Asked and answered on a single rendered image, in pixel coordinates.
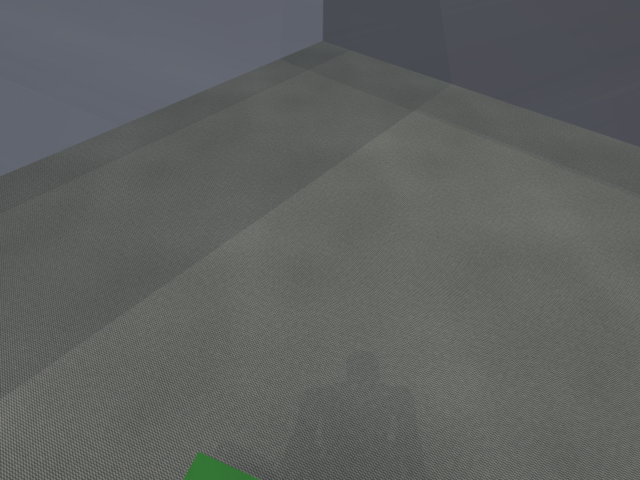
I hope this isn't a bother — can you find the carton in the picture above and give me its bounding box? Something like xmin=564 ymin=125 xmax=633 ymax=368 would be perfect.
xmin=184 ymin=452 xmax=259 ymax=480

